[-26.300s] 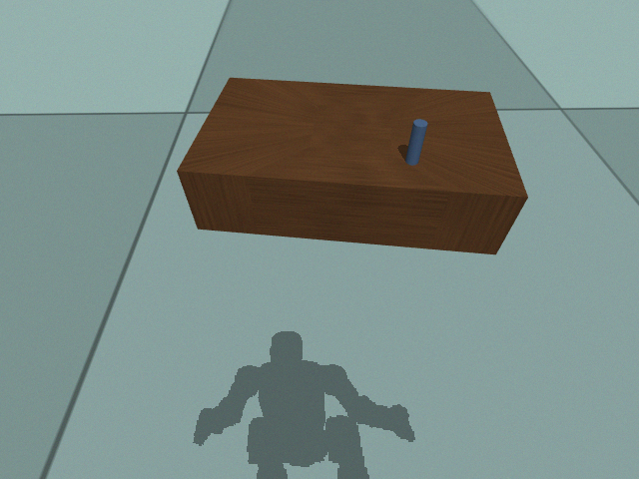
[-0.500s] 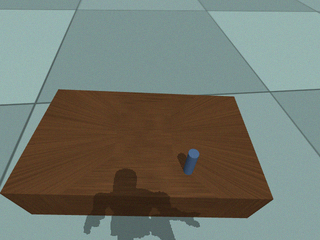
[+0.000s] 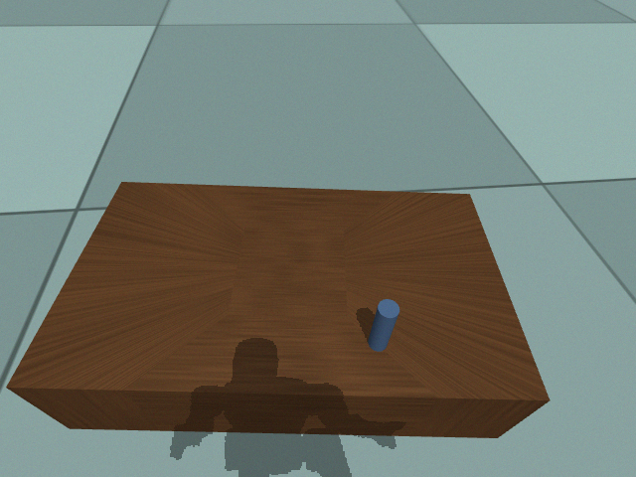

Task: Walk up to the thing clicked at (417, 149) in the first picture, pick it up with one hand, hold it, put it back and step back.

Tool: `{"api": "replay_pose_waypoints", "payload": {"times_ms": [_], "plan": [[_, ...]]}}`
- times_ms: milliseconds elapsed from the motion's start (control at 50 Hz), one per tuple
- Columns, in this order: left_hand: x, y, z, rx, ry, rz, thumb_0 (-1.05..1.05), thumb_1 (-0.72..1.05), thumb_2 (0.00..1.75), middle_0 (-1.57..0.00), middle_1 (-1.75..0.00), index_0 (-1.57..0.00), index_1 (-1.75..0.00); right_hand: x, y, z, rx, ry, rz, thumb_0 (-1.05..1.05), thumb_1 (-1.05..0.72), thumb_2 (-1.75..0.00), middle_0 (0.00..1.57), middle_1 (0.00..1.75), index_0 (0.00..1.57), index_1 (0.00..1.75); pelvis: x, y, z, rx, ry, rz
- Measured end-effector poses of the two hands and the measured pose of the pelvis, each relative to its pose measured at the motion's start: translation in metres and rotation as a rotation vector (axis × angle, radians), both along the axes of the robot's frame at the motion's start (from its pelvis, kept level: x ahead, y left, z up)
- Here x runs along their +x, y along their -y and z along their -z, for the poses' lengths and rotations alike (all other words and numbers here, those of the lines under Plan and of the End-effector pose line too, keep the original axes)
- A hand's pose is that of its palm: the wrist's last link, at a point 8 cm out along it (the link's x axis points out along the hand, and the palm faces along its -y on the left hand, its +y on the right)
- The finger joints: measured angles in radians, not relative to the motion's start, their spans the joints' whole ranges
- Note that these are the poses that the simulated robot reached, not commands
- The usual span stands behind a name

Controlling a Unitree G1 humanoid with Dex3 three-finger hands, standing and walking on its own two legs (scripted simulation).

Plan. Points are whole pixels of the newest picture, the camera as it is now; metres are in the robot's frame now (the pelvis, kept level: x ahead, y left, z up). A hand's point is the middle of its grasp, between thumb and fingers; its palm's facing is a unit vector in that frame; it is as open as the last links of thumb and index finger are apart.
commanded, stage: stand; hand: right
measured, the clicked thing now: (382, 326) +0.50 -0.17 -0.37
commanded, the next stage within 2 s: none
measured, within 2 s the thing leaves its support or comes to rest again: neither
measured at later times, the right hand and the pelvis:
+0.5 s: hand out of the picture +0.07 -0.26 -0.15, palm faces +0.01 +0.93 -0.35, open 7.4 cm; pelvis +0.00 -0.01 +0.00, yaw +1 degrees
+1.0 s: hand out of the picture +0.08 -0.26 -0.15, palm faces -0.01 +0.94 -0.35, open 7.4 cm; pelvis +0.00 -0.01 +0.00, yaw +1 degrees
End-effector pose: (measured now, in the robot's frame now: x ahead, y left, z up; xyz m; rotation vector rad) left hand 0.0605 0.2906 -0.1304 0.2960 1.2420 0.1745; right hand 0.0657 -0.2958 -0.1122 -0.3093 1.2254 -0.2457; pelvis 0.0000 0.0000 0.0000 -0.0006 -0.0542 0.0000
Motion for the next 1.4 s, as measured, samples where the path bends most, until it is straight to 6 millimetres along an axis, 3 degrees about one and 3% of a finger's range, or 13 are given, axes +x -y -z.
{"api": "replay_pose_waypoints", "payload": {"times_ms": [120, 280, 1400], "plan": [[-0.004, 0.001, -0.001, 0.003, -0.006, -0.005, 0.01, 0.91, 0.90, -0.20, -0.30, -0.20, -0.30, -0.001, 0.002, 0.001, 0.004, -0.001, -0.001, 0.01, -0.75, -0.87, 0.20, 0.29, 0.20, 0.29, -0.001, 0.002, 0.000, 0.000, 0.002, -0.002], [-0.008, 0.004, -0.001, 0.002, -0.015, -0.008, 0.01, 0.91, 0.90, -0.21, -0.30, -0.20, -0.30, -0.005, 0.006, 0.002, 0.006, -0.016, -0.001, 0.01, -0.87, -0.90, 0.20, 0.29, 0.21, 0.30, -0.002, 0.005, 0.000, -0.001, -0.002, -0.006], [-0.001, 0.006, -0.004, 0.007, -0.007, -0.017, 0.01, 0.91, 0.90, -0.21, -0.30, -0.20, -0.30, 0.012, 0.010, 0.003, 0.013, -0.019, -0.031, 0.01, -0.90, -0.90, 0.20, 0.30, 0.21, 0.30, 0.006, 0.010, -0.001, 0.000, -0.014, -0.025]]}}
